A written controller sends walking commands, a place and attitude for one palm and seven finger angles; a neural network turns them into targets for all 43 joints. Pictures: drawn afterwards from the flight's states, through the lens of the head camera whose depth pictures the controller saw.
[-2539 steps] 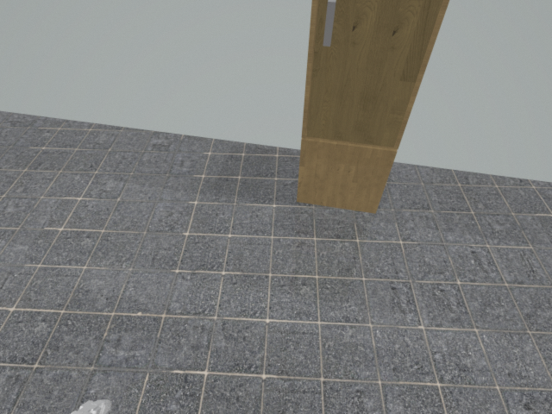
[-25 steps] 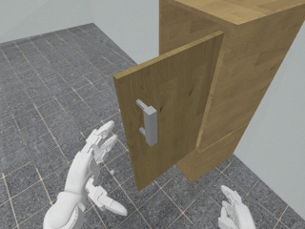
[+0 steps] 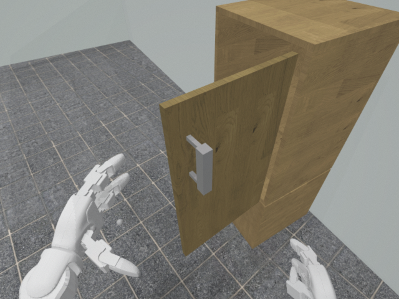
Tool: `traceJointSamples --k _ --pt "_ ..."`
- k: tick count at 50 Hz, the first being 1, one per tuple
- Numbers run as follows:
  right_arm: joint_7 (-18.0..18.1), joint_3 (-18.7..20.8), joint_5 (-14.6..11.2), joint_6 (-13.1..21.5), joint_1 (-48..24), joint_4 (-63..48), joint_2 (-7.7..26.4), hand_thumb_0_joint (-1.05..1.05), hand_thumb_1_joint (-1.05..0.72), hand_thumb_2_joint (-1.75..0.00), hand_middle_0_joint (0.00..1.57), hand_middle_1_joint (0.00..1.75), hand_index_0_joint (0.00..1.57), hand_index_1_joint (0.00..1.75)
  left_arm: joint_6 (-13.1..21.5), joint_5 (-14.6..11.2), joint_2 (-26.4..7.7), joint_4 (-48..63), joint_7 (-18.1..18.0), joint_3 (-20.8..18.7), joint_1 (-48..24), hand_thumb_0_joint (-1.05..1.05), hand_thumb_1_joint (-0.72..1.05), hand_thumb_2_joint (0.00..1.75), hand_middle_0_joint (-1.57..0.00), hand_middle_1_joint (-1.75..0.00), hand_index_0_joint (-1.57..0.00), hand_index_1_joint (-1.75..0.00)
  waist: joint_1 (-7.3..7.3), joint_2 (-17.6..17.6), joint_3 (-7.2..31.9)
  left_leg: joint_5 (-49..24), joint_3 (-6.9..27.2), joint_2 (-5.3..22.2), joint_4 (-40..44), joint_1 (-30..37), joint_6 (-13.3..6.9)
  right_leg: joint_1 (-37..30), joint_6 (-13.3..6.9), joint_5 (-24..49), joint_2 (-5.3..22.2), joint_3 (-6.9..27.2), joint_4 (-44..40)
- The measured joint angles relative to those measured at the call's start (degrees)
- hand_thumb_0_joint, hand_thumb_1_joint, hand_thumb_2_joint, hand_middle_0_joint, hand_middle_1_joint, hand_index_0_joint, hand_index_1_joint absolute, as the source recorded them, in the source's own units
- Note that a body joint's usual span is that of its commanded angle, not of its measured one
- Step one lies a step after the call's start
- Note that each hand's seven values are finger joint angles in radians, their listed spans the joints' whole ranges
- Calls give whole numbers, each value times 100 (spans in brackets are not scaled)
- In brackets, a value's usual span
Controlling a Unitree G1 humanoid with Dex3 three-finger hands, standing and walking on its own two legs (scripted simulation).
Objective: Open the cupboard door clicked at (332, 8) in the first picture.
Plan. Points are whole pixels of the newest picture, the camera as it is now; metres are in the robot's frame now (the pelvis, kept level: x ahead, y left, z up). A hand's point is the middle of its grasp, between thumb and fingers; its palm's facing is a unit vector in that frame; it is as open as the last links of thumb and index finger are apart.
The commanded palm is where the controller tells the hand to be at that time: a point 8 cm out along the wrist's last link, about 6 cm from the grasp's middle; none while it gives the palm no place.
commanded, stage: draw the hand back to the body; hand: left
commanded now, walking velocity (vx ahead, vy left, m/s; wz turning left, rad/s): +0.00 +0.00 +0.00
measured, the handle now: (198, 164) +0.35 +0.05 +0.11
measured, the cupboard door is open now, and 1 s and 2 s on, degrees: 97 97 97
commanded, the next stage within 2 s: step back with the hand held close in 1.06 s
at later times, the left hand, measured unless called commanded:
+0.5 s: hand (73, 206) +0.21 +0.23 +0.15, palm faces +0.35 -0.85 -0.39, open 11.3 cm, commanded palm +0.16 +0.28 +0.17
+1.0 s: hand (52, 202) +0.21 +0.26 +0.16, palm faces +0.44 -0.81 -0.39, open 7.5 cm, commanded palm +0.15 +0.30 +0.18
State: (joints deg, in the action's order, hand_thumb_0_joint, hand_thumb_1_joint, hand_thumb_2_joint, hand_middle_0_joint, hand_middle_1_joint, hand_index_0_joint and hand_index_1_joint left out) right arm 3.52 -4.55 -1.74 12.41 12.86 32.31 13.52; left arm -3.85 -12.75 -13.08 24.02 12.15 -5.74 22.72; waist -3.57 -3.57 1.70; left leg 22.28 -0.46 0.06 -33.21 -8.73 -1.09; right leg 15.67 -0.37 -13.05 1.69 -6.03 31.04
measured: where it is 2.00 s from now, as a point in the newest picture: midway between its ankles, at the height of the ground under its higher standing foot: outside the picture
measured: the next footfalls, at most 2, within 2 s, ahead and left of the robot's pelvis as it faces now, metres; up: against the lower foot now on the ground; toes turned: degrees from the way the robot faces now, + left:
none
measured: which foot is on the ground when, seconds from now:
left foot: down 0.00-1.00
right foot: down 0.00-1.00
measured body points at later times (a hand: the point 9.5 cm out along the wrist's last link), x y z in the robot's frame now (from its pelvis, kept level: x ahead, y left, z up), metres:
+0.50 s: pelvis +0.01 +0.00 +0.01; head +0.00 -0.02 +0.46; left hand +0.18 +0.27 +0.17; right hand +0.18 -0.22 -0.08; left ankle -0.05 +0.10 -0.73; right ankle +0.04 -0.12 -0.73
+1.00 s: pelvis +0.01 +0.01 +0.01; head +0.00 +0.00 +0.46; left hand +0.18 +0.31 +0.18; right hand +0.20 -0.21 -0.07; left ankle -0.05 +0.10 -0.73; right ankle +0.04 -0.12 -0.73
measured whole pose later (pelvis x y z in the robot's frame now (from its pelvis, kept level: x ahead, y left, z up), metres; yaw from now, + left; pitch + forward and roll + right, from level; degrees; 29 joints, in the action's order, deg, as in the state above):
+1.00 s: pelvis +0.01 +0.01 +0.01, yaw -1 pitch -5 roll -1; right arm 3.7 -1.1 1.0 7.9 11.0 37.4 12.6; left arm 6.6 -1.6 -18.5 21.4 -6.5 -17.9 25.2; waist -4.8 -3.3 -2.6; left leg 18.2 -1.8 0.1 -22.6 0.5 -1.5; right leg 7.0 0.2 -8.8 0.9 -4.7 20.8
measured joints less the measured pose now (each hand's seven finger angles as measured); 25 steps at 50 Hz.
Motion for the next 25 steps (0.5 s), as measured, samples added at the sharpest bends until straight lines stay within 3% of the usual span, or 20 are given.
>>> traceJointSamples --k 4,9,16,25 --pt "24 52 172 4 -38 42 -61 1 -91 -90 20 30 20 30 388 677 -237 144 -856 -1 196 -1 -39 34 -16 -30 -16 -30 9 18 -94 -66 -21 33 164 166 8 -166 -13 84 -47 15 -188" --pt "20 138 247 -125 -17 133 -83 1 -91 -90 20 30 20 30 778 1046 -227 154 -1498 -92 450 -1 -25 40 -16 -30 -16 -30 -8 24 -260 -200 -51 47 443 385 9 -386 -15 233 -80 40 -483" --pt "67 212 274 -266 0 378 -73 1 -91 -90 20 30 20 30 982 1212 -306 -46 -1787 -285 444 -1 -3 50 -17 -30 -17 -30 -35 -2 -412 -326 -68 27 738 629 -1 -606 -1 335 -76 58 -731" --pt "60 289 273 -349 -62 491 -88 1 -91 -90 20 30 20 30 1097 1197 -462 -139 -1855 -748 403 0 28 63 -18 -30 -18 -30 -28 -47 -421 -371 -124 30 948 819 -8 -751 17 372 -97 113 -887"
